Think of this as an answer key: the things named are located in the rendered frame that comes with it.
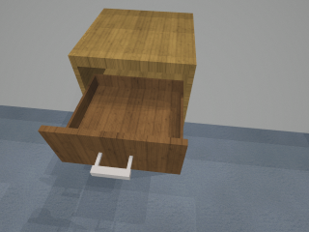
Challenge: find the handle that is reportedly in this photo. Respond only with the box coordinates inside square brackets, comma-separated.
[90, 152, 133, 180]

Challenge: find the drawer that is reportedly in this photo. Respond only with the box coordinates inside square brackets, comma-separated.
[38, 73, 188, 175]

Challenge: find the cabinet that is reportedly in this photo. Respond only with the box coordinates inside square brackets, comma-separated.
[68, 8, 197, 125]

